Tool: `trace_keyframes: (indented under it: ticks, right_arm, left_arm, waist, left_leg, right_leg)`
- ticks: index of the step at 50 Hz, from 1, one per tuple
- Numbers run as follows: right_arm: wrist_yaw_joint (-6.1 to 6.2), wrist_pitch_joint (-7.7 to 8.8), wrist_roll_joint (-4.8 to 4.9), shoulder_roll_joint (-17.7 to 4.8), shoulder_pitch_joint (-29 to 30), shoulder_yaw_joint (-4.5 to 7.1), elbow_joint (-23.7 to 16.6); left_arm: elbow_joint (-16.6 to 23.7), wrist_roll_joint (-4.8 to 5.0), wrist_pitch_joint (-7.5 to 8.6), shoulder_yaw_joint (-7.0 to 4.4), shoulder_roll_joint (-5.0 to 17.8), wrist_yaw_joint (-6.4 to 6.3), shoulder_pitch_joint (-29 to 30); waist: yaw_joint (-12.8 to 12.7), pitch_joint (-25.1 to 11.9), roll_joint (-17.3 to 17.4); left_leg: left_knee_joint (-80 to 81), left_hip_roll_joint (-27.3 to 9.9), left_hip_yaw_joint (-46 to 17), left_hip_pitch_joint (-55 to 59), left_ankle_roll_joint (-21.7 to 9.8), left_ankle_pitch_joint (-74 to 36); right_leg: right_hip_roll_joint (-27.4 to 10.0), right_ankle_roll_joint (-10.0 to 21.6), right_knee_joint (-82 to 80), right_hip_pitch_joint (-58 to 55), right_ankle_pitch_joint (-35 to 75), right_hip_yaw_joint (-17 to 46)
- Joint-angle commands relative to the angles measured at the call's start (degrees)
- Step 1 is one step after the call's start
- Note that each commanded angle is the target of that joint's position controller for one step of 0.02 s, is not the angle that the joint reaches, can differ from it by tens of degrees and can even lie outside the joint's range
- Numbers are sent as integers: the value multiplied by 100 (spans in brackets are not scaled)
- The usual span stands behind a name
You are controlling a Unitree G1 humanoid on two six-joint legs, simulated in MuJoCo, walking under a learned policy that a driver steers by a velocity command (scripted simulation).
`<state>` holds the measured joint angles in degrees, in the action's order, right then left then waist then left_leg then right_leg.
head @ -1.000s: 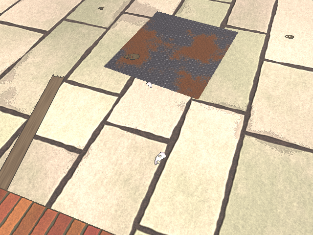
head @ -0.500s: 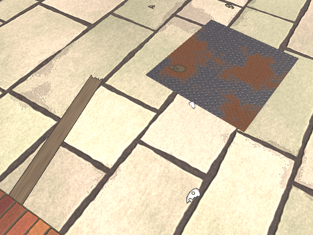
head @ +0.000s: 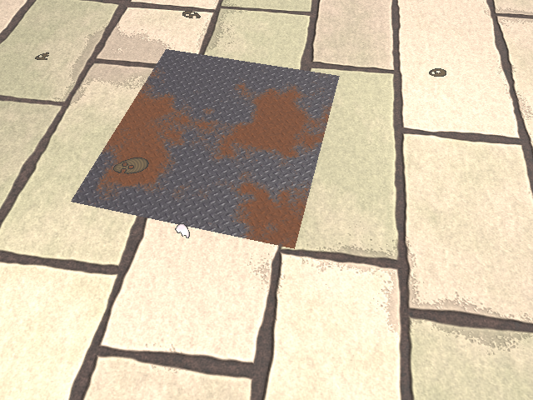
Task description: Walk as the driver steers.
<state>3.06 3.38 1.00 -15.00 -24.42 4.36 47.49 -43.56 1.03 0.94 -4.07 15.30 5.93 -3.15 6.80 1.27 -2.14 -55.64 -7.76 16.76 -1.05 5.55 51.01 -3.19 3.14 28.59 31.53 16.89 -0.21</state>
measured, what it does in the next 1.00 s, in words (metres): goes down, turning right: right foot 0.14 m lower, then left foot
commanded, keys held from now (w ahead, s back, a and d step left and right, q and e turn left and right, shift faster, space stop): w+e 0.72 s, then w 0.28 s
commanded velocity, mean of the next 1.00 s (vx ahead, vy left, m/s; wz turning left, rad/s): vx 0.50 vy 0.00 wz -0.51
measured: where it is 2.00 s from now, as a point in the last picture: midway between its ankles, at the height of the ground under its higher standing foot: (377, 213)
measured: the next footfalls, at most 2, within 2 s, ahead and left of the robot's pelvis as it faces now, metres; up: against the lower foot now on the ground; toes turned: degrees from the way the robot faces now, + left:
right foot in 0.02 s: +0.18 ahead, -0.11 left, -0.14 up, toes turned -4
left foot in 0.42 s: +0.46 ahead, +0.08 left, -0.14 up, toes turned -19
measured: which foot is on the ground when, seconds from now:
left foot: down 0.00-0.02, up 0.04-0.40, down 0.42-0.94, up 0.96-1.00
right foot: up 0.00-0.00, down 0.02-0.42, up 0.44-0.90, down 0.92-1.00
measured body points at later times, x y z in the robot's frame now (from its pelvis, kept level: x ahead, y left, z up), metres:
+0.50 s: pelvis +0.31 +0.00 -0.05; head +0.32 +0.01 +0.40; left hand +0.48 +0.24 -0.18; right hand +0.40 -0.30 -0.12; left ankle +0.42 +0.09 -0.77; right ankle +0.16 -0.10 -0.70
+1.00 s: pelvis +0.52 -0.15 -0.05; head +0.55 -0.18 +0.40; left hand +0.83 -0.05 -0.14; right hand +0.39 -0.40 -0.18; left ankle +0.45 +0.07 -0.70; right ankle +0.54 -0.27 -0.77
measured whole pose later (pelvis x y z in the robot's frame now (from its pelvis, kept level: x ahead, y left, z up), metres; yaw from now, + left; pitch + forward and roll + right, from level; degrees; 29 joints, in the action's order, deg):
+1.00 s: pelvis +0.52 -0.15 -0.05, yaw -33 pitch +2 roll +0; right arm 0.2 4.4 1.8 -16.3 -19.6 4.2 50.3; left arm -39.0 0.7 2.6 -3.8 14.5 2.1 -4.5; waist 2.5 2.4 0.3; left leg -58.3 -5.4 2.7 -11.8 1.2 29.3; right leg 1.6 3.9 34.9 26.7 -10.3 -1.9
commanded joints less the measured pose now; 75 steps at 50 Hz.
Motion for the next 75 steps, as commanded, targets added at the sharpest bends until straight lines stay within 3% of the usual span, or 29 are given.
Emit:
trace_keyframes:
  ticks: [1, 2, 3, 4, 5, 6, 7, 10, 12, 16, 20, 21, 22, 23, 24, 28, 42, 46, 47, 48, 49, 50, 53, 67, 70, 72, 73, 74, 75]
  right_arm:
    - [-144, 101, 131, -1029, 89, 201, -73]
    - [-193, 208, 26, -438, -278, 110, -99]
    - [-265, 387, 18, -488, -714, -59, -349]
    - [-300, 499, 182, -769, 34, -53, -738]
    - [-252, 542, 314, -562, 629, -121, -1075]
    - [-103, 476, 180, -557, 1147, -132, -1051]
    - [-66, 412, 200, -668, 768, -131, -1013]
    - [-61, 266, -180, -747, 738, 9, -886]
    - [-124, 333, -317, -457, 1129, -76, -996]
    - [-253, 284, -42, -448, 1602, -55, -1126]
    - [-289, 330, -103, -757, 1119, 152, -1039]
    - [-261, 355, -145, -1013, 409, 241, -969]
    - [-278, 318, -267, -1630, -209, 380, -826]
    - [-307, 326, -181, -1285, -168, 322, -838]
    - [-289, 317, -146, -956, 145, 236, -919]
    - [-233, 261, -201, -532, 1031, 104, -906]
    - [-246, 142, 48, -1045, 362, 319, -159]
    - [-219, 47, 127, -1168, 457, 284, 26]
    - [-204, 66, -41, -912, 486, 155, -93]
    - [-274, 197, -116, -200, -87, -92, -298]
    - [-321, 348, 106, -737, 415, 30, -240]
    - [-335, 410, 238, -931, 952, 90, -429]
    - [-278, 368, -7, -819, 1011, 102, -335]
    - [-542, 221, -4, -419, 2797, -116, -844]
    - [-609, 245, -26, -580, 2597, -75, -841]
    - [-555, 239, -50, -918, 1425, 106, -500]
    - [-502, 228, -108, -1271, 430, 209, -286]
    - [-512, 213, -137, -1743, -39, 319, -143]
    - [-524, 205, -48, -1207, -71, 170, -149]
  left_arm:
    - [-418, -33, 17, -417, 895, -228, -1863]
    - [-630, -136, 18, -483, 1494, -308, -2200]
    - [-446, -126, 149, -390, 1657, -309, -2462]
    - [-431, -22, 118, -376, 1463, -342, -3058]
    - [-680, 65, 53, -412, 1589, -464, -3095]
    - [-383, 48, 35, -275, 1099, -507, -2061]
    - [-113, -83, 120, -227, 1175, -534, -1491]
    - [202, -62, 302, -99, 851, -537, -188]
    - [264, -101, 310, -149, 941, -661, -160]
    - [40, 82, 211, -220, 894, -718, -1040]
    - [59, 34, 95, -146, 544, -681, -1264]
    - [131, -26, 107, -32, 222, -655, -1240]
    - [346, 85, 196, 86, -192, -632, -1963]
    - [267, 165, 216, 1, 351, -625, -1902]
    - [322, 139, 183, -113, 725, -626, -1335]
    - [477, 51, 50, -188, 584, -593, -932]
    - [1026, 27, 92, -39, 167, -317, 512]
    - [573, -39, 128, -374, 772, -342, -1139]
    - [368, -28, 94, -530, 1244, -445, -2141]
    - [337, -21, 136, -537, 1767, -459, -2081]
    - [389, -41, 195, -386, 1250, -452, -2189]
    - [317, -40, 248, -295, 990, -439, -1885]
    - [379, -122, 317, -121, 476, -432, -977]
    - [-407, 16, 326, -177, 891, -619, -1917]
    - [-500, 9, 231, -221, 1008, -660, -1901]
    - [-478, -21, 161, -197, 1007, -678, -1728]
    - [-368, -107, 148, -97, 802, -698, -1790]
    - [-306, -92, 265, 113, 90, -627, -2582]
    - [-413, -34, 395, 41, 499, -596, -2320]
  waist:
    - [-1356, -643, 420]
    - [-1310, -791, -1310]
    - [-1226, -2535, -1318]
    - [-1758, -3346, -737]
    - [-1509, -2900, -525]
    - [-1324, -1866, 322]
    - [-872, -1708, 231]
    - [-183, -113, 385]
    - [-326, -37, 55]
    - [-725, -468, -233]
    - [-378, -469, -269]
    - [-38, -876, 202]
    - [-329, -1618, 2207]
    - [-254, -1396, 1917]
    - [-115, -677, 1272]
    - [-537, -101, 986]
    - [-249, 367, 665]
    - [-1295, -631, 740]
    - [-1693, -1327, 132]
    - [-1060, -1997, -1298]
    - [-1422, -2145, -628]
    - [-1399, -1331, -594]
    - [-778, -555, -266]
    - [-1094, 319, -87]
    - [-888, 139, -204]
    - [-253, -610, -217]
    - [87, -1434, 194]
    - [-228, -2250, 1698]
    - [-20, -2404, 1500]
  left_leg:
    - [-2255, -651, -448, -1818, -539, -6336]
    - [-5328, 301, -590, -4241, -107, -569]
    - [-6314, 300, -1850, -5120, 7, -66]
    - [-5884, 409, -2355, -5461, 24, -446]
    - [-5244, 319, -2216, -6136, -60, -1053]
    - [-5000, 192, -1947, -6191, -190, -1674]
    - [-4760, 49, -2235, -5852, -245, -2122]
    - [-1388, -269, -2367, -3884, -143, -3145]
    - [470, 40, -1967, -2607, -18, -4267]
    - [1925, 544, -1933, -2096, -50, -5305]
    - [2465, 645, -1912, -1112, -528, -4618]
    - [2640, -72, -2656, -90, -821, -4133]
    - [3516, -1512, -5481, 1422, -1747, -2717]
    - [3965, -1753, -6624, 1402, -1912, -1094]
    - [4015, -1500, -5773, 848, -1686, -1023]
    - [4299, -765, -3325, -784, -1371, -3413]
    - [4544, -941, -1144, 20, -1397, -5165]
    - [2181, -660, -599, -243, -1063, -8184]
    - [344, -425, -529, -1689, -779, -6362]
    - [-1577, 641, -1128, -3717, -471, -1771]
    - [-2181, 569, -2104, -4219, -544, -1729]
    - [-2176, 339, -2028, -4624, -652, -2223]
    - [-1246, -170, -2062, -3796, -683, -3371]
    - [2486, 302, -1778, -3682, -645, -5666]
    - [2673, 468, -1674, -3303, -879, -4960]
    - [2771, 823, -1345, -1593, -1150, -4855]
    - [2470, 74, -2150, 196, -1464, -5209]
    - [3006, -1303, -4978, 2307, -2472, -3893]
    - [3707, -1360, -5936, 2448, -2424, -3170]
  right_leg:
    - [438, 563, -423, -3524, 659, -583]
    - [-311, 1196, 629, -5630, 2733, 491]
    - [-1391, 2161, 1798, -7112, 3820, 2065]
    - [-1734, 2624, 885, -7339, 1775, 2954]
    - [-1710, 2364, -272, -6804, -1547, 3774]
    - [-1576, 1967, -891, -5543, -2506, 3809]
    - [-2011, 2190, -941, -4508, -2857, 4431]
    - [-948, 1607, -1237, -939, -1543, 2538]
    - [-181, 1335, -1226, 29, -616, 1397]
    - [-310, 1052, -958, -1039, -1634, 1635]
    - [-57, 565, 106, -1261, -2818, 2044]
    - [358, 293, 1513, -752, -3280, 1569]
    - [1078, -10, 3629, 782, -5089, 895]
    - [694, -71, 4541, 1674, -5053, 1029]
    - [451, -64, 4807, 1916, -4511, 1006]
    - [-137, -161, 3959, 999, -3465, 728]
    - [30, -60, 791, 497, -2227, -31]
    - [718, 485, 29, -2332, -2294, -568]
    - [-189, 812, 215, -4172, -2127, 745]
    - [-1661, 1801, -564, -5458, -3300, 3868]
    - [-1801, 1772, -1069, -5332, -3621, 4258]
    - [-1564, 1515, -1088, -4756, -3073, 3277]
    - [-980, 1190, -1432, -2870, -1739, 1853]
    - [-955, 835, -1856, -3120, -1390, 586]
    - [-1113, 660, -1330, -3641, -374, 599]
    - [-754, 441, 98, -3471, 1246, 316]
    - [-446, 246, 1682, -2409, 66, 105]
    - [635, -204, 3950, -8, -3374, 36]
    - [615, -148, 4598, 693, -4976, 827]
